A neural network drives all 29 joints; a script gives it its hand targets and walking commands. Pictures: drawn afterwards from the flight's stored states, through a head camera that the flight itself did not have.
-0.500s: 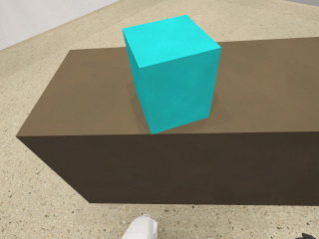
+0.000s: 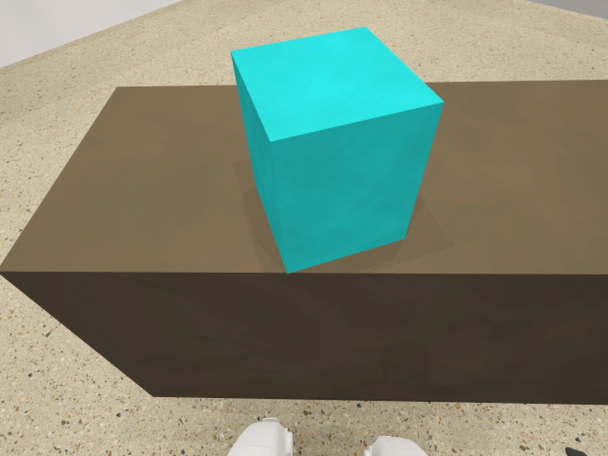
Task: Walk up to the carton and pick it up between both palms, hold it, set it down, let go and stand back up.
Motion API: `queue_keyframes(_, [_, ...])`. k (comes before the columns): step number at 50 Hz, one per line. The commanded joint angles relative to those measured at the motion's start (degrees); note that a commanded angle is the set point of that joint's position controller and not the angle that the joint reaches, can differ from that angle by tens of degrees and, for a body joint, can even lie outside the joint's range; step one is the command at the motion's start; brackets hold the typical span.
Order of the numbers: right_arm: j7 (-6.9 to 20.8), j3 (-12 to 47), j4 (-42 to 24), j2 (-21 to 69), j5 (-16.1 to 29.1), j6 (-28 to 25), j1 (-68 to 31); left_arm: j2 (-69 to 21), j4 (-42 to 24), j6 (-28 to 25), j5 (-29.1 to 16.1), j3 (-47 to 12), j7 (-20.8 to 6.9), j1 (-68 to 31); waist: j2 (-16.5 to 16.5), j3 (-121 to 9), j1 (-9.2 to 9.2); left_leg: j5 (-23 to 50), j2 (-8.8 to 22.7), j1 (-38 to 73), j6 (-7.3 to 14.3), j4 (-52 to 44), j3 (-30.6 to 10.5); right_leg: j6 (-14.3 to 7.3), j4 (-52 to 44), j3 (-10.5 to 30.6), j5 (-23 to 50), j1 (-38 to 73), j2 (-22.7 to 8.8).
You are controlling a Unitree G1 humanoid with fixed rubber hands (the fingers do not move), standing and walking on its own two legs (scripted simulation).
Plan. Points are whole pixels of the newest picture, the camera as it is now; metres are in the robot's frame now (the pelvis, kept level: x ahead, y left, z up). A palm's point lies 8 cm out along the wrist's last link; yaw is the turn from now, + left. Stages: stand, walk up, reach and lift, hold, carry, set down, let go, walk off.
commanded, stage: walk up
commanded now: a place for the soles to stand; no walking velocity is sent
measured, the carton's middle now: (325, 153) +0.50 +0.01 +0.11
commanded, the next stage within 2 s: reach and lift in 1.32 s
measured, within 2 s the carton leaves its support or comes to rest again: neither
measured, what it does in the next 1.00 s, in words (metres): stands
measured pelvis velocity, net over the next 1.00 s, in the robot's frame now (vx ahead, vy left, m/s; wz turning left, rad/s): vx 0.02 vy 0.01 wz -0.03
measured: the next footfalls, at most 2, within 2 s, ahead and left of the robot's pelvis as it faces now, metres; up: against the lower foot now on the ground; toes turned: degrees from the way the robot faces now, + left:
none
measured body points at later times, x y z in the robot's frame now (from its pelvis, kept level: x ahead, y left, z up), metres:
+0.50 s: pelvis +0.01 +0.00 +0.00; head +0.03 +0.00 +0.45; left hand +0.13 +0.30 -0.08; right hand +0.11 -0.31 -0.09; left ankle +0.07 +0.12 -0.69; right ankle +0.03 -0.12 -0.69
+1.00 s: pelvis +0.02 +0.01 +0.00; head +0.04 +0.01 +0.45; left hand +0.14 +0.31 -0.08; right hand +0.11 -0.31 -0.08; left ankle +0.07 +0.12 -0.69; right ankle +0.03 -0.12 -0.69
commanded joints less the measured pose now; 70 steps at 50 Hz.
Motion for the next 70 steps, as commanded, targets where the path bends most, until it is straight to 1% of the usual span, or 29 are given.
queue_keyframes(1, [-0.6, -4.2, -0.4, -13.1, -0.5, -0.7, -4.3, 20.2, -0.5, -2.8, 0.8, 4.3, 2.1, -3.9, -6.4, 3.0, -0.9, -8.1, 2.0, -4.2, 0.3, 5.8, -3.2, -11.1, -30.7, 32.3, -11.8, -5.2, -16.2])
queue_keyframes(5, [-0.6, -3.3, 1.6, -10.2, -0.8, -2.8, 2.0, 15.7, -1.6, -2.0, -0.1, 2.5, 1.3, -6.8, -7.7, -4.7, -3.88, 0.2, -0.1, 14.3, 1.8, -10.1, -1.7, -7.5, -14.8, 14.3, 8.4, -8.5, -8.1])
queue_keyframes(8, [-1.3, -3.9, -0.1, -15.9, -0.8, -3.8, -0.1, 13.3, -0.9, -0.9, -1.2, 2.1, 1.7, -2.6, 4.0, -6.8, -0.74, 2.5, 19.0, 13.4, 12.6, -22.8, -31.4, -0.9, 3.5, 1.6, -1.5, -9.8, -0.4])
queue_keyframes(9, [-1.2, -3.7, -0.1, -16.3, -0.7, -3.7, -2.3, 14.2, -0.2, -1.0, -1.3, 2.4, 2.0, -2.3, 2.6, -5.7, 0.14, 7.0, 19.7, 9.7, 14.2, -21.6, -30.1, -1.2, 1.4, 2.0, -4.5, -6.4, -0.4])
queue_keyframes(11, [-1.1, -2.4, -0.9, -13.2, -0.6, -3.6, -6.4, 14.5, 0.9, -2.2, -0.8, 3.0, 1.8, 0.4, 1.2, -6.6, 2.34, 12.2, 13.6, 3.1, 8.9, -14.1, -19.6, -3.1, -9.1, 6.4, 5.8, 2.9, -2.5])
queue_keyframes(14, [-1.2, -1.7, -0.6, -9.7, 0.2, -2.4, -6.1, 18.5, 0.2, -3.3, -0.5, 3.5, 1.4, -4.2, -6.8, -4.8, -0.69, 0.2, 2.2, -1.1, 0.5, -1.0, -1.2, -10.7, -20.8, 26.1, 13.9, 3.2, -14.3])
queue_keyframes(17, [-1.1, -2.1, 0.5, -10.6, -0.3, -3.5, -3.5, 16.0, -0.2, -2.5, -0.7, 2.3, 1.3, -9.1, -4.5, -6.2, -2.75, 8.2, 3.1, 10.3, 2.5, -8.9, -4.8, -7.7, -13.6, 15.6, 17.7, -4.0, -8.8])
queue_keyframes(21, [-1.1, -2.6, 0.1, -14.4, -0.4, -4.0, -4.4, 13.9, 0.4, -1.4, -1.3, 2.3, 1.5, -6.1, 2.2, -7.4, -0.02, 7.1, 16.4, 6.9, 11.8, -18.5, -23.3, -2.4, -1.8, 3.2, 2.4, -2.0, -0.5])
queue_keyframes(26, [-0.9, -1.6, 0.0, -10.0, -0.2, -2.8, -7.6, 17.5, 0.4, -2.6, -0.2, 3.0, 1.1, -7.4, -7.3, -3.1, -0.99, -2.3, 1.8, 0.1, 1.2, -4.3, -2.2, -9.7, -22.4, 23.8, -0.8, -1.2, -11.6])
queue_keyframes(28, [-0.8, -2.0, 0.8, -10.8, -0.6, -3.2, -5.4, 17.1, 0.1, -2.2, -0.4, 2.6, 0.9, -10.5, -5.8, -2.9, -2.46, -2.7, 1.7, 6.9, 1.8, -8.4, -2.2, -9.1, -20.2, 19.6, 0.4, -6.3, -10.1])
queue_keyframes(30, [-0.9, -2.5, 1.0, -12.4, -1.0, -3.9, -2.9, 14.5, -0.4, -1.8, -0.6, 1.9, 0.9, -11.9, -1.7, -4.5, -3.2, -1.4, 5.7, 12.2, 4.4, -15.2, -11.1, -5.4, -12.3, 12.3, 3.8, -10.4, -4.8])
queue_keyframes(32, [-0.9, -2.6, 0.7, -14.7, -0.8, -4.4, -3.3, 13.4, 0.4, -1.3, -1.1, 1.9, 0.9, -8.3, 3.3, -6.8, -0.98, -2.7, 15.8, 10.2, 10.6, -22.2, -24.8, -2.4, -1.8, 3.6, 2.5, -6.7, -0.2])
queue_keyframes(33, [-0.9, -2.4, 0.3, -15.3, -0.8, -4.4, -5.0, 13.8, 0.7, -1.4, -1.1, 2.2, 1.1, -6.6, 3.1, -6.0, 0.38, -0.7, 17.2, 7.4, 11.3, -22.1, -25.2, -2.3, -3.8, 2.7, 0.7, -4.2, -0.7])
queue_keyframes(35, [-0.9, -1.6, -0.5, -12.8, -0.7, -4.0, -8.4, 14.4, 1.1, -2.1, -0.5, 2.6, 1.1, -4.7, -0.3, -6.0, 1.62, 1.0, 11.9, 1.1, 6.8, -16.2, -17.6, -4.0, -12.2, 8.5, 3.3, 2.2, -2.7])
queue_keyframes(38, [-0.5, -2.0, -1.0, -10.5, -0.9, -2.2, -8.2, 20.3, 0.9, -3.6, 0.3, 3.8, 1.1, -4.2, -7.8, -2.3, 0.49, -7.4, 0.9, -6.4, 0.7, -0.4, -0.3, -11.5, -26.8, 30.9, -7.5, 3.3, -14.8])
queue_keyframes(42, [-0.3, -2.5, 0.2, -10.8, -1.4, -3.5, -3.1, 17.2, -0.6, -3.0, -0.1, 2.6, 1.3, -9.4, -4.9, -4.6, -2.84, -0.4, 2.6, 7.8, 2.5, -10.1, -3.9, -7.7, -16.7, 17.8, 4.6, -4.6, -9.0])
queue_keyframes(45, [-0.5, -3.3, 0.2, -15.0, -1.2, -4.2, -1.3, 13.4, -0.7, -2.3, -0.9, 1.8, 1.4, -7.7, 5.2, -7.3, -1.47, 0.0, 16.9, 13.2, 11.9, -23.0, -26.9, -1.2, 1.2, 1.4, 1.6, -9.4, 0.5])
queue_keyframes(46, [-0.5, -3.2, 0.0, -15.2, -1.1, -4.0, -2.5, 14.1, 0.0, -2.3, -1.0, 2.1, 1.6, -6.3, 4.3, -6.4, -0.54, 4.2, 18.7, 11.1, 13.6, -22.7, -27.1, -1.2, -0.8, 1.1, -2.6, -7.3, 0.2])
queue_keyframes(48, [-0.4, -2.4, -0.8, -13.4, -1.0, -3.7, -6.6, 14.8, 0.6, -3.2, -0.5, 2.5, 1.5, -3.3, 3.3, -6.6, 1.42, 5.6, 14.3, 5.0, 9.4, -17.2, -19.3, -2.7, -8.9, 4.4, 3.2, 0.7, -1.4])
queue_keyframes(51, [-0.3, -1.6, -1.8, -9.0, -0.5, -2.4, -8.4, 19.1, 0.3, -4.3, 0.2, 3.4, 1.5, -3.6, -7.6, -4.6, 0.38, 0.9, 1.6, -4.2, 0.8, -1.0, -1.3, -10.0, -22.8, 28.2, 4.3, 4.2, -12.3])
queue_keyframes(52, [-0.5, -2.0, -1.5, -9.9, -0.4, -2.3, -7.7, 19.9, 0.0, -4.1, 0.0, 3.5, 1.5, -4.8, -7.6, -4.2, -0.26, -4.4, 1.5, -3.1, 0.8, -1.8, -0.6, -12.0, -22.0, 28.1, 6.7, 3.9, -13.9])
queue_keyframes(55, [-0.4, -2.5, -0.3, -10.7, -1.0, -3.4, -4.2, 16.8, -0.5, -3.2, -0.3, 2.4, 1.5, -8.9, -4.2, -6.3, -2.63, 2.7, 3.5, 9.0, 2.7, -10.1, -5.0, -7.7, -14.0, 17.3, 10.8, -4.2, -8.1])
queue_keyframes(58, [-0.4, -3.4, -0.1, -14.6, -1.0, -4.0, -2.2, 13.6, -0.5, -2.4, -1.0, 1.9, 1.7, -6.9, 4.4, -7.4, -1.33, 2.1, 18.0, 11.9, 12.8, -22.2, -25.2, -1.5, 1.5, 1.0, 1.1, -7.9, 0.8])
queue_keyframes(61, [-0.3, -2.6, -1.0, -13.2, -1.0, -3.5, -7.1, 14.7, 0.5, -3.2, -0.3, 2.5, 1.7, -2.7, 3.1, -6.5, 1.38, 2.0, 14.8, 3.3, 9.1, -17.4, -18.5, -3.2, -9.1, 4.8, 1.7, 1.1, -1.4])
queue_keyframes(64, [-0.2, -1.9, -1.7, -9.4, -0.7, -2.2, -8.8, 19.5, 0.2, -4.2, 0.4, 3.5, 1.5, -3.4, -8.2, -3.7, 0.25, -4.6, 1.2, -5.7, 0.6, -0.5, -0.6, -10.7, -24.7, 30.0, -1.5, 3.6, -13.2])
queue_keyframes(65, [-0.2, -2.3, -1.2, -10.5, -0.6, -2.1, -8.4, 20.0, 0.1, -4.0, 0.3, 3.5, 1.5, -4.5, -6.9, -2.8, -0.08, -7.4, 1.3, -4.0, 0.7, -1.7, -0.4, -12.3, -24.4, 30.1, 0.2, 2.1, -14.4])
queue_keyframes(66, [-0.2, -2.4, -0.9, -10.5, -0.7, -2.4, -7.9, 19.8, 0.0, -3.8, 0.1, 3.3, 1.5, -6.1, -6.5, -2.8, -0.78, -6.5, 1.4, -1.7, 1.2, -4.0, -0.5, -11.8, -22.2, 27.3, 3.1, 1.1, -13.2])
queue_keyframes(67, [1.8, -12.3, 17.9, -3.2, -8.0, -13.2, -28.0, 11.2, -8.2, 9.5, -0.5, -0.2, 2.4, -26.2, 4.4, -1.7, -6.54, -6.8, 3.4, 0.8, -2.2, -14.3, 0.7, -2.6, -8.0, -5.2, 0.1, -12.1, 1.4])
queue_keyframes(70, [4.8, -12.0, 17.8, -9.3, -8.3, -17.7, -23.2, 5.6, -13.5, 16.7, 2.7, -0.3, 4.5, -25.1, 2.4, -2.1, -5.92, -8.7, 5.9, 2.0, 0.0, -16.3, -0.2, -2.4, -6.2, -5.9, 3.6, -4.0, 1.4])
